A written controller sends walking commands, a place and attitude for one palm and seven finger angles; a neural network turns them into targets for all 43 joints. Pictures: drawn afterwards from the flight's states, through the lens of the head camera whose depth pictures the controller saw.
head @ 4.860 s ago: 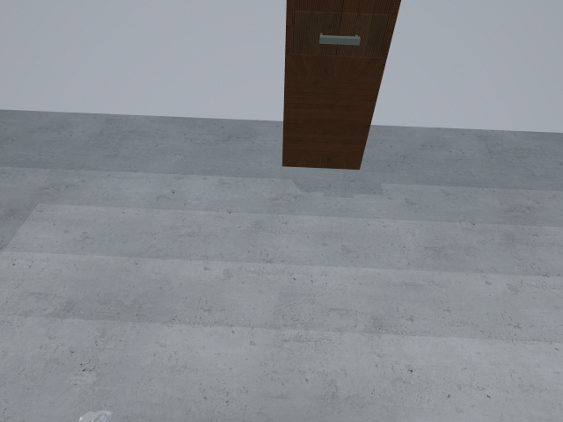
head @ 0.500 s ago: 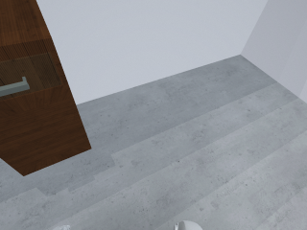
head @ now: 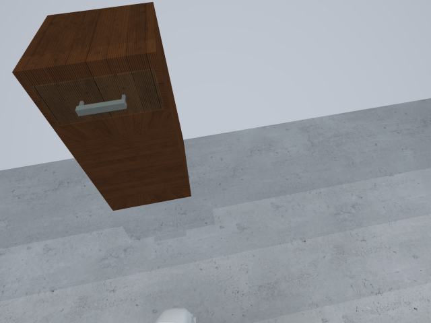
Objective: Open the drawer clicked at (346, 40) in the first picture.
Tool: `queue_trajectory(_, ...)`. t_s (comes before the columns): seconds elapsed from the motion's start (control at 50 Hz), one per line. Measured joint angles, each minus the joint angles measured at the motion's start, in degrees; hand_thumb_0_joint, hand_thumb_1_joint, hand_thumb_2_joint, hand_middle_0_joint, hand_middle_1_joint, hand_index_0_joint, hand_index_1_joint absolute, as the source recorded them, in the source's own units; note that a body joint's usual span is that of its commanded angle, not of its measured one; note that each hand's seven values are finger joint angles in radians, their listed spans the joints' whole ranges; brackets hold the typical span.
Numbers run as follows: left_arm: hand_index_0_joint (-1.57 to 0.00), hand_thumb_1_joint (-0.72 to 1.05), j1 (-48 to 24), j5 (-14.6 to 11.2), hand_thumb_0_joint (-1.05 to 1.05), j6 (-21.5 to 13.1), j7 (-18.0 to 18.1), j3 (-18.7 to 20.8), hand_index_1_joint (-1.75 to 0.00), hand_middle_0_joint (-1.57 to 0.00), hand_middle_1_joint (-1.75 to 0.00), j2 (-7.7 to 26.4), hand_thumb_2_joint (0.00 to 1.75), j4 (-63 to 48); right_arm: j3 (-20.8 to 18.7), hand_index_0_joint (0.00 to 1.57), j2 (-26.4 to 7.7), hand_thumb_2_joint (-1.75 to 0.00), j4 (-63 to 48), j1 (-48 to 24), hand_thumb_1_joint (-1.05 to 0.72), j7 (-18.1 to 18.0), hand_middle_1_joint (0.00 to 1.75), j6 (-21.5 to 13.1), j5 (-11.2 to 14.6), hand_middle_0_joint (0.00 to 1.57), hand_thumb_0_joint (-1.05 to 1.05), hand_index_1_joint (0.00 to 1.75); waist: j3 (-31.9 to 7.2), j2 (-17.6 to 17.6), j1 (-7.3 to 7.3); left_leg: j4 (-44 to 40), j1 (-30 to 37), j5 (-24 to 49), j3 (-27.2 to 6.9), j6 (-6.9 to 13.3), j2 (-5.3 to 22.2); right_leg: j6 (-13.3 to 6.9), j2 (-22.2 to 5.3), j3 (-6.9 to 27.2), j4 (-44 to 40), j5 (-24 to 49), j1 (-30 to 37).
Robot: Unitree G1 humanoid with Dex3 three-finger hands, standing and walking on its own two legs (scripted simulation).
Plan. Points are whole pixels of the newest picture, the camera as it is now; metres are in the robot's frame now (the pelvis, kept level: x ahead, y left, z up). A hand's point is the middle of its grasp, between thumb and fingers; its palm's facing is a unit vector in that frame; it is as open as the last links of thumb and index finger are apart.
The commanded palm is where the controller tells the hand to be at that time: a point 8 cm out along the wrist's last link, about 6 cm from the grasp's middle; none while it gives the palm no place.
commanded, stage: turn to face it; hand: left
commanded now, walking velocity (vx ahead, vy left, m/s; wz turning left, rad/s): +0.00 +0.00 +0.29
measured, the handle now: (102, 103) +0.78 +0.44 -0.06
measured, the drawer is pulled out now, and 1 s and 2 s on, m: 0.00 0.00 0.00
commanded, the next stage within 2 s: take the last steps up to it in 0.14 s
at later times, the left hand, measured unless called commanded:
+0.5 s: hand out of the picture -0.03 +0.24 -0.17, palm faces +0.17 -0.96 -0.23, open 7.3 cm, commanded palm none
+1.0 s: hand out of the picture -0.03 +0.19 -0.18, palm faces +0.32 -0.94 -0.12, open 7.3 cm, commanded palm none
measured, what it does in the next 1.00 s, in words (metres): walks ahead: left foot, then right foot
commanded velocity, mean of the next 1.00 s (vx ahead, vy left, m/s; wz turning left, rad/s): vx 0.23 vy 0.01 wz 0.10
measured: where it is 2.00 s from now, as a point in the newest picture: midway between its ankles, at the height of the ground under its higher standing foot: (202, 303)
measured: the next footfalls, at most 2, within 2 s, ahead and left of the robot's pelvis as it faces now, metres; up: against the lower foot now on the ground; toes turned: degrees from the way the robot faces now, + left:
left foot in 0.22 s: -0.01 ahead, +0.15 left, +0.00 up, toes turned +10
right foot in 0.58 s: +0.05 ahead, -0.07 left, +0.00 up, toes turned +2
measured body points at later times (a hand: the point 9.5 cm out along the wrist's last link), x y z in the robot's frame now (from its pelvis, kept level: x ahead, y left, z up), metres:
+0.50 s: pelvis -0.02 +0.04 +0.00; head -0.01 +0.04 +0.45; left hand -0.04 +0.29 -0.15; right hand +0.08 -0.19 -0.15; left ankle -0.05 +0.15 -0.74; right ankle -0.01 -0.09 -0.71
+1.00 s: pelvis +0.10 +0.08 -0.01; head +0.12 +0.09 +0.44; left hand -0.04 +0.24 -0.17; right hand +0.21 -0.14 -0.16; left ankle +0.17 +0.22 -0.73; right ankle +0.01 -0.08 -0.74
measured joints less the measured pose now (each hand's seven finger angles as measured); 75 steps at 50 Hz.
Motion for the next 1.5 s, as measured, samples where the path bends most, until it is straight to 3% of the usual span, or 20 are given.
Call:
queue_trajectory(0.14,-0.21,0.91,1.9,0.6,0.01,-0.1,-0.3,0.3,-0.3,-0.2,-0.3,0.8,0.9,2.4,1.4,0.2,1.1,-0.9,1.0,-2.9,-0.91,-0.5,0.3,-0.5,0.7,0.19,0.01,0.3,0.7,-2.1,2.42,-16.3,8.6,-4.3,2.5,0.7,0.6,0.8,-2.1,-2.9,1.4,0.2,-1.8)
queue_trajectory(0.22,-0.21,0.91,3.2,0.0,0.01,0.7,-0.2,1.4,-0.3,-0.2,-0.3,2.6,0.9,4.3,2.3,0.2,2.0,-0.9,0.2,-3.9,-0.91,-0.7,0.3,-2.3,0.7,0.19,0.01,0.3,0.2,-2.8,2.8,-31.7,15.2,5.2,4.3,2.7,0.4,2.4,-3.1,-4.5,6.1,-1.5,-4.4)
queue_trajectory(0.28,-0.21,0.91,3.0,-0.2,0.01,2.7,0.0,2.0,-0.3,-0.2,-0.3,4.6,0.9,6.0,3.1,0.2,3.9,-0.9,0.2,-4.3,-0.91,-1.1,0.3,-3.2,0.2,0.19,0.01,0.3,0.6,-5.0,3.43,-30.3,14.9,3.8,4.6,5.0,-0.6,4.4,-2.2,1.1,17.0,-11.4,-8.6)
queue_trajectory(0.38,-0.2,0.91,2.6,0.1,0.01,2.7,-0.9,2.1,-0.3,-0.19,-0.3,5.1,0.9,7.4,4.0,0.2,5.5,-0.9,1.4,-2.3,-0.91,-1.9,0.3,-3.9,0.0,0.2,0.01,0.3,-0.8,-4.1,3.11,-35.1,17.0,5.8,3.4,5.5,-0.7,5.2,0.2,5.3,27.6,-9.3,-11.7)
queue_trajectory(0.46,-0.2,0.91,2.6,0.2,0.01,1.7,-1.6,1.5,-0.3,-0.19,-0.3,3.9,0.9,7.4,3.6,0.21,5.8,-0.9,2.6,0.6,-0.91,-2.2,0.3,-4.9,0.0,0.2,0.01,0.3,-2.0,-2.7,2.07,-38.0,18.4,7.1,2.6,5.6,-1.0,5.1,0.8,5.5,22.0,-9.1,-9.6)
queue_trajectory(0.56,-0.2,0.91,1.8,0.3,0.01,0.0,-2.1,0.8,-0.3,-0.19,-0.3,1.9,0.9,7.2,3.0,0.21,4.7,-0.9,5.0,4.8,-0.92,-2.2,0.3,-5.1,-0.2,0.2,0.0,0.3,-2.7,-1.3,0.61,-36.5,18.7,5.6,2.0,4.8,-1.4,4.4,2.2,4.5,7.4,-6.5,-3.5)
queue_trajectory(0.58,-0.2,0.91,1.8,0.3,0.01,-0.8,-2.1,0.7,-0.3,-0.19,-0.3,1.6,0.9,7.0,2.9,0.21,4.5,-0.9,5.6,5.9,-0.92,-2.2,0.3,-5.0,0.0,0.2,0.0,0.3,-2.9,-1.3,0.53,-34.4,17.9,4.2,1.9,4.5,-1.6,3.9,2.4,4.4,3.3,-4.8,-1.6)
queue_trajectory(0.64,-0.2,0.91,2.0,0.4,0.01,-2.7,-1.6,0.4,-0.3,-0.19,-0.3,-0.3,0.9,7.0,2.5,0.2,3.7,-0.9,7.9,8.3,-0.92,-1.9,0.3,-3.9,0.1,0.2,0.01,0.3,-2.9,0.6,0.89,-19.6,12.3,-3.8,0.7,5.3,-0.9,0.6,3.3,2.6,3.4,-2.3,-0.2)
queue_trajectory(0.68,-0.2,0.91,3.7,0.2,0.01,-3.4,-1.2,0.2,-0.3,-0.19,-0.3,-1.4,0.9,7.4,2.1,0.2,3.4,-0.9,9.1,8.8,-0.92,-1.2,0.3,-3.1,-0.2,0.2,0.01,0.3,-3.4,0.6,1.42,-9.9,7.6,-2.0,1.2,5.3,-0.5,0.0,3.4,2.4,1.2,-2.8,1.9)
queue_trajectory(0.74,-0.2,0.91,6.4,0.1,0.0,-3.8,-0.8,-0.2,-0.3,-0.2,-0.3,-2.9,0.9,9.0,1.7,0.2,3.3,-0.9,9.3,8.4,-0.91,-0.7,0.3,-3.2,-0.4,0.19,0.01,0.3,-3.5,0.5,0.88,-4.0,1.8,4.9,2.1,4.3,1.5,0.4,3.5,2.0,-4.2,-1.2,5.7)
queue_trajectory(0.84,-0.2,0.91,9.8,0.1,0.01,-4.3,-0.6,-0.7,-0.3,-0.2,-0.3,-4.5,0.9,12.3,1.5,0.2,4.2,-0.9,8.2,6.7,-0.91,-0.3,0.3,-3.9,-0.2,0.19,0.01,0.3,-2.5,-0.3,0.55,-7.6,-3.4,10.8,3.3,3.0,4.5,1.0,3.4,1.1,-10.0,-0.3,10.2)
queue_trajectory(0.96,-0.21,0.91,12.1,0.4,0.01,-4.1,-0.6,-0.2,-0.3,-0.2,-0.3,-4.7,0.9,14.7,1.7,0.2,5.3,-0.9,7.0,2.6,-0.92,0.0,0.3,-4.7,0.1,0.19,0.01,0.3,-0.7,-1.4,2.47,-20.9,-1.2,10.4,5.6,4.1,4.6,3.2,2.5,0.6,-9.9,-3.6,13.2)
queue_trajectory(1.02,-0.21,0.91,13.5,0.3,0.01,-3.5,-0.6,0.4,-0.3,-0.2,-0.3,-4.1,0.9,15.5,2.1,0.2,5.4,-0.9,5.5,0.9,-0.93,-0.1,0.3,-6.3,-0.1,0.19,0.01,0.3,-0.3,-2.2,3.04,-28.8,4.4,9.9,6.9,5.3,3.2,4.5,1.1,1.3,-3.6,-8.6,12.4)
queue_trajectory(1.08,-0.21,0.91,11.8,-0.2,0.01,-1.8,-0.9,0.9,-0.3,-0.2,-0.3,-2.8,0.9,15.8,2.3,0.2,6.2,-0.9,4.4,-0.7,-0.92,-1.2,0.3,-8.3,-0.4,0.19,0.01,0.3,0.9,-3.6,2.45,-25.4,4.9,8.9,8.4,6.5,2.4,1.9,0.2,5.5,19.8,-13.7,2.9)
queue_trajectory(1.12,-0.2,0.91,9.8,-0.2,0.01,-1.2,-1.1,1.4,-0.3,-0.2,-0.3,-1.6,0.9,15.3,2.6,0.2,7.0,-0.9,4.3,-0.4,-0.92,-1.8,0.3,-8.4,-0.3,0.19,0.01,0.3,0.7,-4.0,2.18,-26.8,7.3,7.3,9.4,6.7,1.9,0.8,0.7,7.0,32.6,-10.8,-4.2)
queue_trajectory(1.18,-0.2,0.91,6.1,0.2,0.01,-1.2,-1.4,2.1,-0.3,-0.19,-0.3,0.0,0.9,13.3,1.9,0.21,7.1,-0.9,4.7,1.1,-0.95,-3.1,0.3,-8.9,0.0,0.2,0.0,0.3,-0.3,-4.1,1.6,-32.7,11.7,8.6,10.1,6.7,0.7,0.9,0.2,6.4,37.3,-5.3,-11.8)
queue_trajectory(1.26,-0.2,0.92,1.6,0.4,0.01,-1.4,-1.4,2.5,-0.3,-0.19,-0.3,1.3,0.9,9.8,2.4,0.2,6.7,-0.9,6.3,4.1,-0.95,-3.0,0.3,-8.8,-0.1,0.2,0.0,0.3,-2.0,-3.8,1.36,-39.2,16.7,9.6,10.5,6.9,-0.4,2.2,-0.6,5.6,31.0,-1.3,-16.6)
queue_trajectory(1.36,-0.2,0.92,-3.0,0.2,0.01,-1.0,-1.6,2.3,-0.3,-0.19,-0.3,1.4,0.9,7.1,2.7,0.2,7.3,-0.9,8.0,7.3,-0.93,-2.5,0.3,-8.0,-0.3,0.2,0.0,0.3,-2.4,-3.1,0.11,-42.1,21.4,8.2,10.9,5.8,-0.8,3.1,-1.0,5.3,18.2,1.0,-16.2)
queue_trajectory(1.46,-0.2,0.92,-5.4,0.2,0.01,-1.4,-1.9,1.8,-0.3,-0.19,-0.3,0.6,0.9,5.9,2.8,0.2,7.7,-0.9,9.5,10.0,-0.91,-2.3,0.3,-7.0,-0.5,0.2,0.01,0.3,-1.7,-1.7,-1.58,-38.1,23.5,2.8,10.8,3.6,0.7,2.5,0.6,4.0,6.5,2.5,-10.5)
queue_trajectory(1.5,-0.2,0.92,-5.7,0.4,0.0,-2.6,-1.8,1.5,-0.3,-0.19,-0.3,0.0,0.9,5.8,2.8,0.2,7.7,-0.9,10.4,10.8,-0.91,-2.2,0.3,-6.6,-0.2,0.2,0.01,0.3,-1.3,-0.6,-1.57,-31.6,21.9,-1.1,10.2,3.3,2.3,0.7,2.0,3.1,4.5,3.5,-8.4)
